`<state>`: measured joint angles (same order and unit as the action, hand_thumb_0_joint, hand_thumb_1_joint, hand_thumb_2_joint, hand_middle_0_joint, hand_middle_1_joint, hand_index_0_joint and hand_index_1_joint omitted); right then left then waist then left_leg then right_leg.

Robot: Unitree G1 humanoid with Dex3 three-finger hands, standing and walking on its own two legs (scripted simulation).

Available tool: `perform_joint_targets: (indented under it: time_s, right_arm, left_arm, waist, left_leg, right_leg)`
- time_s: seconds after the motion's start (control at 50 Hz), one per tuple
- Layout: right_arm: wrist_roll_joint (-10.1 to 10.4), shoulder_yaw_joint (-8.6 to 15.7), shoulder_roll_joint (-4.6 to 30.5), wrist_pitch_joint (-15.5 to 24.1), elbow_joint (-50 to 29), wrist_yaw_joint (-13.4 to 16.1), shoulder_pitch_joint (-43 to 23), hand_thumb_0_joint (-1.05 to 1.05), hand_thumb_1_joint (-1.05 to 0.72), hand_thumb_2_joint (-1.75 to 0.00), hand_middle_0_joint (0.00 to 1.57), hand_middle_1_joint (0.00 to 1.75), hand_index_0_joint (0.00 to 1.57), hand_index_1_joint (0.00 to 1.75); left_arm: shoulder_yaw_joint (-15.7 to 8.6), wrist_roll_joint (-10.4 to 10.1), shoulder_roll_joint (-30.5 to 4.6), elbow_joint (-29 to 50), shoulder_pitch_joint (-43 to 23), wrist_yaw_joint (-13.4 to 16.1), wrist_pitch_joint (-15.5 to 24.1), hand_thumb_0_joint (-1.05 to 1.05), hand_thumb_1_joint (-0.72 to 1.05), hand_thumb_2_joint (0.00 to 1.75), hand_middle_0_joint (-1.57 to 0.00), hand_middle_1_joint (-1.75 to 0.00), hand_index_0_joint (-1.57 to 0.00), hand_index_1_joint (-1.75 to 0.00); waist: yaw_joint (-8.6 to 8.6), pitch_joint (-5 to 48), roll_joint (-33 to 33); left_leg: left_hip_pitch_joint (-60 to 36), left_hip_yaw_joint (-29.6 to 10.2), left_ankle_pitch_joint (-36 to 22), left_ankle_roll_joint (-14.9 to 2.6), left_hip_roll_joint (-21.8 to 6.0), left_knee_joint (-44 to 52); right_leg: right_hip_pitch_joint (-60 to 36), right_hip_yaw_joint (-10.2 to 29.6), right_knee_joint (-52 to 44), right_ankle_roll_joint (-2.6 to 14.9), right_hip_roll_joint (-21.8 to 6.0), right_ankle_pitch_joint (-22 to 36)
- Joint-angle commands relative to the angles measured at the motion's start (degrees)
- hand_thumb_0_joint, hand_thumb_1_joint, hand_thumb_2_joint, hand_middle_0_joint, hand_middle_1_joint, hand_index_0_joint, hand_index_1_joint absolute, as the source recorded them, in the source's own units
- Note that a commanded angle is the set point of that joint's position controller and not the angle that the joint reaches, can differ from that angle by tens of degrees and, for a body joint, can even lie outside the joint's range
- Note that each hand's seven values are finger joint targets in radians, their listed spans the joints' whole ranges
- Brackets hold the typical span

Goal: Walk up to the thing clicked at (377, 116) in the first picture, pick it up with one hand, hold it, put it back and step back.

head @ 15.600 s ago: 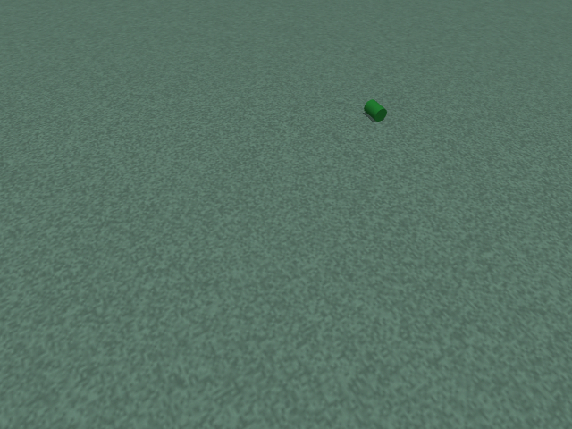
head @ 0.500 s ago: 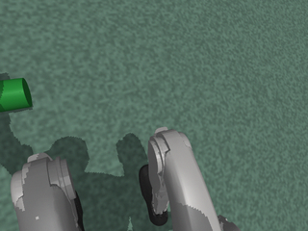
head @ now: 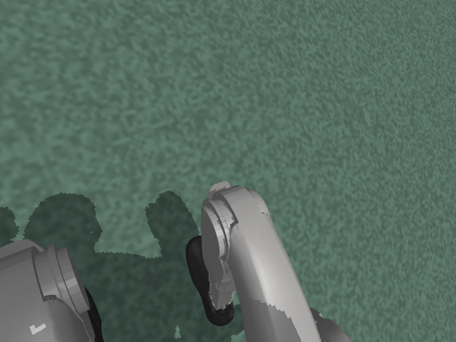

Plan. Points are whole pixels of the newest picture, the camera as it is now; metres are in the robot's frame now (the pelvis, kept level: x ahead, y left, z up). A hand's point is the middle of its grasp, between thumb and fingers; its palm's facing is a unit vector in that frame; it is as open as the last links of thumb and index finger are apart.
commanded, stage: rest palm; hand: left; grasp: from above
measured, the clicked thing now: out of the picture +0.49 +0.32 -0.27
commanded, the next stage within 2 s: close in 0.82 s
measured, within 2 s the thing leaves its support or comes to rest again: neither
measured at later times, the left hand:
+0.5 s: hand out of the picture +0.48 +0.31 -0.23, palm faces -0.46 -0.14 -0.88, open 14.1 cm
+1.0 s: hand out of the picture +0.48 +0.31 -0.25, palm faces -0.45 -0.13 -0.89, open 13.7 cm
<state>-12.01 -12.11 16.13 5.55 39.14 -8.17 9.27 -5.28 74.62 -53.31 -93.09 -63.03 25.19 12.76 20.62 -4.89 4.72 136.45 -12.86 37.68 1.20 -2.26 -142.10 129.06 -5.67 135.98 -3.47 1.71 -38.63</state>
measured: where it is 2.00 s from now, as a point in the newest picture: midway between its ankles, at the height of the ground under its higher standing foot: (157, 321)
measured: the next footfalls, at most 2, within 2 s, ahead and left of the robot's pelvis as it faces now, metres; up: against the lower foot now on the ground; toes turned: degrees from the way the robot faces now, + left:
none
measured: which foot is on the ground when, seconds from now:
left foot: down 0.00-1.00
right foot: down 0.00-1.00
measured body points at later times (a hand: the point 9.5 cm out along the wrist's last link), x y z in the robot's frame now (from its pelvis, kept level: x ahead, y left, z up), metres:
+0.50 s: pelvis +0.01 +0.00 -0.01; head +0.28 +0.11 +0.33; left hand +0.50 +0.31 -0.18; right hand +0.06 -0.26 -0.08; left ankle +0.07 +0.14 -0.28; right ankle +0.11 -0.13 -0.28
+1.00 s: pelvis +0.00 +0.01 -0.01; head +0.28 +0.12 +0.32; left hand +0.50 +0.31 -0.20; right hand +0.04 -0.25 -0.07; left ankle +0.07 +0.14 -0.28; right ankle +0.11 -0.13 -0.28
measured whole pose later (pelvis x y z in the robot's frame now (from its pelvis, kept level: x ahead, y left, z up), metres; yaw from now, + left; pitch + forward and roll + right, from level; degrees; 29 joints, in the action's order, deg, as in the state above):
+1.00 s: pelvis +0.00 +0.01 -0.01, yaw -3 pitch +28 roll -14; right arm -15.6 -16.6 17.9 10.1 37.8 -12.0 6.3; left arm -6.4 74.8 -58.1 -97.6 -62.2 31.6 13.2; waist 22.4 -8.5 7.8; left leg 136.0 -16.2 40.3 1.2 -2.6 -146.1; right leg 127.7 -8.0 137.2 -4.2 3.2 -39.4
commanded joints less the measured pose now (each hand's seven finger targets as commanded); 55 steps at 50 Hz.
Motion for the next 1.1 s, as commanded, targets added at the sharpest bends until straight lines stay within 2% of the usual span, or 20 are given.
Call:
perform_joint_targets:
  time_s: [0.0,0.06,0.14,0.24,0.3,0.34,0.4,0.44,0.58,0.6,0.72,0.74,0.76,0.8,0.9,0.94,0.96,1.02,1.06,1.08]
  right_arm:
    - [-0.32,4.33,17.3,1.31,0.0,0.12,11.21,0.0,-0.89,-0.9,0.2,0.3,0.2,0.3]
    - [-0.58,4.06,17.44,1.62,-0.18,-0.14,10.9,0.0,-0.89,-0.9,0.2,0.3,0.2,0.3]
    - [-1.04,3.57,17.69,2.1,0.03,-0.89,10.4,0.0,-0.89,-0.9,0.2,0.3,0.2,0.3]
    - [-1.31,3.05,17.93,2.46,0.08,-1.2,10.11,0.0,-0.89,-0.9,0.2,0.3,0.2,0.3]
    - [-1.53,3.06,18.38,2.84,-0.34,-1.69,9.29,0.0,-0.89,-0.9,0.2,0.3,0.2,0.3]
    - [-1.35,2.9,18.28,2.74,0.14,-1.58,9.09,0.0,-0.89,-0.9,0.2,0.3,0.2,0.3]
    - [-1.68,2.94,19.21,3.24,-0.52,-2.04,8.85,0.0,-0.89,-0.9,0.2,0.3,0.2,0.3]
    - [-1.77,3.15,19.78,3.26,-0.39,-1.93,9.44,0.0,-0.89,-0.9,0.2,0.3,0.2,0.3]
    - [-2.29,2.76,19.57,3.73,-0.88,-2.43,7.75,0.0,-0.9,-0.9,0.2,0.3,0.2,0.3]
    - [-2.37,2.67,19.61,3.39,-0.35,-2.35,8.2,0.0,-0.89,-0.9,0.2,0.3,0.2,0.3]
    - [-2.62,2.38,20.24,3.5,-0.67,-2.71,7.87,0.0,-0.89,-0.9,0.2,0.3,0.2,0.3]
    - [-2.83,2.12,19.83,3.68,-1.07,-2.86,7.06,0.0,-0.89,-0.9,0.2,0.3,0.2,0.3]
    - [-2.78,2.12,20.12,3.6,-0.49,-2.8,7.22,0.0,-0.89,-0.9,0.2,0.3,0.2,0.3]
    - [-2.97,1.27,19.48,4.02,-0.55,-3.17,7.36,0.0,-0.9,-0.9,0.2,0.3,0.2,0.3]
    - [-3.02,1.27,20.74,4.47,-0.9,-3.35,7.46,0.0,-0.89,-0.9,0.2,0.3,0.2,0.3]
    - [-3.19,0.85,20.16,5.01,-1.82,-3.58,6.4,0.0,-0.89,-0.9,0.2,0.3,0.2,0.3]
    - [-3.28,1.23,20.93,4.76,-0.7,-3.31,7.15,0.0,-0.89,-0.9,0.2,0.3,0.2,0.3]
    - [-3.03,0.99,20.29,4.93,-1.32,-3.44,6.36,0.0,-0.89,-0.9,0.2,0.3,0.2,0.3]
    - [-3.03,0.72,20.56,5.14,-1.35,-3.58,6.8,0.0,-0.89,-0.9,0.2,0.3,0.2,0.3]
    - [-2.83,1.24,21.23,5.11,-1.42,-3.38,7.12,0.0,-0.89,-0.9,0.2,0.3,0.2,0.3]
  left_arm:
    - [-0.61,-1.32,-13.62,7.55,-17.38,2.89,0.19,0.0,-0.52,1.04,-0.1,-0.96,-0.08,-0.98]
    - [-2.06,-1.41,-16.36,9.21,-14.73,3.46,0.26,0.0,-0.53,1.02,-0.1,-0.94,-0.08,-0.96]
    - [-0.75,-2.0,-13.9,7.22,-14.8,4.06,-0.03,0.0,-0.55,1.03,-0.08,-0.93,-0.06,-0.96]
    - [-2.04,-1.99,-16.18,7.51,-12.35,4.93,-0.25,0.0,-0.53,1.04,-0.1,-0.94,-0.08,-0.96]
    - [-0.84,-2.32,-13.82,4.97,-13.04,5.05,-0.58,0.0,-0.54,1.04,-0.09,-0.94,-0.07,-0.96]
    - [-1.02,-2.56,-15.07,6.72,-14.07,5.28,-0.23,0.0,-0.54,1.04,-0.09,-0.94,-0.07,-0.96]
    - [-1.42,-1.97,-15.34,3.77,-13.29,5.52,-0.52,0.0,-0.52,1.04,-0.1,-0.94,-0.08,-0.96]
    - [-3.15,-2.02,-17.2,5.53,-13.84,5.83,-0.21,0.0,-0.52,1.05,-0.11,-0.94,-0.08,-0.96]
    - [-0.53,-1.32,-14.3,3.9,-14.62,5.92,0.49,0.0,-0.52,1.06,-0.1,-0.97,-0.07,-0.99]
    - [-2.42,-1.29,-17.18,4.45,-14.08,6.48,0.74,0.0,-0.52,1.08,-0.1,-0.97,-0.08,-1.0]
    - [-1.56,-0.63,-16.45,4.3,-14.14,7.24,0.88,0.0,-0.52,1.04,-0.09,-0.98,-0.07,-1.0]
    - [-0.06,-0.71,-14.47,3.08,-14.14,7.28,0.78,0.0,-0.52,1.04,-0.09,-0.98,-0.07,-0.99]
    - [-1.48,-0.95,-16.7,3.69,-14.56,7.75,0.94,0.0,-0.52,1.05,-0.09,-0.99,-0.07,-1.01]
    - [-0.8,-0.78,-15.17,0.59,-13.03,7.75,0.54,0.0,-0.5,1.05,-0.1,-0.99,-0.08,-1.01]
    - [-2.32,-0.63,-18.19,3.1,-14.48,8.89,0.58,0.0,-0.48,1.06,-0.11,-1.0,-0.1,-1.01]
    - [0.64,-0.81,-14.55,1.75,-14.51,8.73,0.52,0.0,-0.38,0.92,-0.15,-0.98,-0.16,-0.96]
    - [-3.08,-0.91,-19.75,3.17,-13.48,9.47,0.42,0.0,-0.37,0.93,-0.16,-0.97,-0.17,-0.96]
    - [-0.37,-1.04,-16.58,4.12,-14.64,9.39,-0.16,0.0,-0.32,0.89,-0.19,-0.96,-0.2,-0.94]
    - [0.37,-1.64,-15.79,2.67,-15.23,9.15,-0.83,0.0,-0.3,0.87,-0.21,-0.93,-0.22,-0.92]
    - [-1.72,-1.75,-18.03,2.72,-13.87,9.33,-1.01,0.0,-0.29,0.85,-0.21,-0.92,-0.22,-0.9]
  waist:
    - [1.43,37.45,-26.27]
    - [-0.39,40.79,-27.41]
    - [1.59,37.79,-26.59]
    - [0.11,39.53,-27.08]
    - [2.02,36.84,-25.82]
    - [0.99,37.87,-27.04]
    - [2.44,34.78,-24.96]
    - [2.02,35.26,-26.24]
    - [3.53,33.36,-27.3]
    - [2.8,35.44,-26.82]
    - [3.01,35.06,-28.89]
    - [3.34,34.43,-28.55]
    - [2.96,34.93,-28.67]
    - [3.77,31.99,-27.19]
    - [3.27,33.54,-27.67]
    - [3.95,32.45,-29.23]
    - [2.71,35.45,-28.54]
    - [2.51,35.14,-30.05]
    - [3.84,33.54,-27.72]
    - [3.07,34.35,-28.17]
  left_leg:
    - [-30.61,7.13,-7.68,-2.12,0.0,12.26]
    - [-31.95,6.85,-9.42,-1.94,-0.41,12.16]
    - [-30.74,6.53,-9.72,-2.07,-0.66,11.1]
    - [-31.38,6.55,-11.82,-2.05,-0.78,10.88]
    - [-30.75,5.99,-10.82,-2.06,-0.8,10.53]
    - [-30.5,5.88,-10.94,-2.04,-0.93,10.74]
    - [-29.24,5.88,-9.73,-2.18,-0.88,10.24]
    - [-30.16,5.64,-9.94,-1.98,-0.84,10.77]
    - [-30.44,5.11,-9.4,-1.65,-1.17,9.99]
    - [-30.69,5.01,-10.17,-1.75,-1.31,10.23]
    - [-32.38,4.56,-10.94,-1.21,-1.34,10.71]
    - [-31.94,4.56,-10.26,-1.29,-1.32,10.42]
    - [-31.61,4.47,-10.37,-1.28,-1.43,10.64]
    - [-30.6,4.46,-10.22,-1.41,-1.37,9.98]
    - [-30.93,4.3,-10.63,-1.41,-1.46,10.18]
    - [-31.3,4.32,-10.34,-1.27,-1.51,10.21]
    - [-32.23,4.25,-11.26,-1.36,-1.68,10.36]
    - [-31.8,4.47,-10.59,-1.21,-1.65,10.39]
    - [-29.65,4.53,-9.15,-1.68,-1.62,9.79]
    - [-29.68,4.42,-9.17,-1.61,-1.58,10.36]
  right_leg:
    - [-17.8,-6.86,-12.58,4.6,2.18,12.43]
    - [-20.77,-6.78,-12.31,4.59,2.51,13.73]
    - [-19.39,-7.4,-11.89,4.39,2.88,14.8]
    - [-22.61,-7.1,-11.97,4.15,3.07,16.87]
    - [-20.48,-7.94,-11.53,4.2,3.19,16.15]
    - [-21.49,-7.73,-11.94,4.22,3.4,16.42]
    - [-20.77,-8.05,-11.69,4.04,3.3,15.44]
    - [-20.97,-8.37,-11.8,4.13,3.21,15.16]
    - [-19.06,-8.97,-10.86,4.23,3.33,14.86]
    - [-21.45,-8.75,-11.5,4.12,3.64,15.67]
    - [-20.1,-9.68,-10.47,4.36,3.49,15.9]
    - [-19.27,-9.65,-10.24,4.38,3.6,15.48]
    - [-19.77,-9.72,-10.57,4.33,3.7,15.55]
    - [-18.83,-9.9,-10.14,4.12,3.54,15.65]
    - [-19.82,-9.87,-10.26,4.11,3.77,15.89]
    - [-19.01,-9.88,-9.85,4.29,3.76,15.7]
    - [-21.29,-9.92,-10.82,4.05,4.02,16.61]
    - [-19.96,-9.7,-10.37,4.39,4.05,16.06]
    - [-19.93,-9.56,-10.94,4.06,4.23,15.32]
    - [-20.64,-9.59,-11.09,4.18,4.09,15.02]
